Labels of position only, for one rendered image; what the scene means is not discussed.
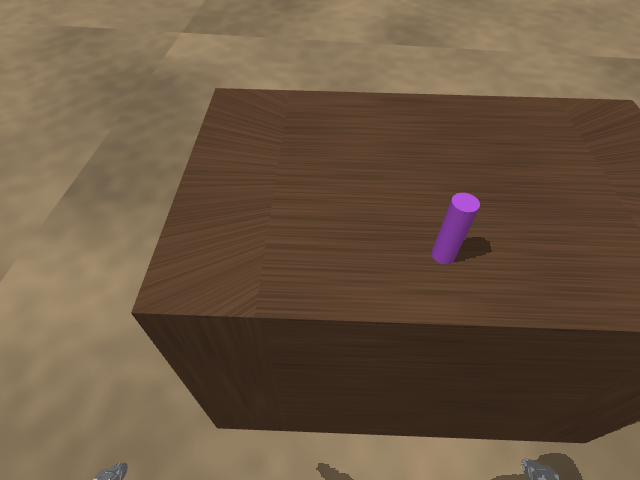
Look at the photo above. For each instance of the right robot hand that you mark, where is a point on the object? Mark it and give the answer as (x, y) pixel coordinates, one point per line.
(536, 471)

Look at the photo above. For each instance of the left robot hand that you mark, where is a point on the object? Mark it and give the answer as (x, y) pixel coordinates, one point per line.
(116, 472)

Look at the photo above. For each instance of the can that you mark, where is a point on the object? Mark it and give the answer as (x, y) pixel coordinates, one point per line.
(458, 219)

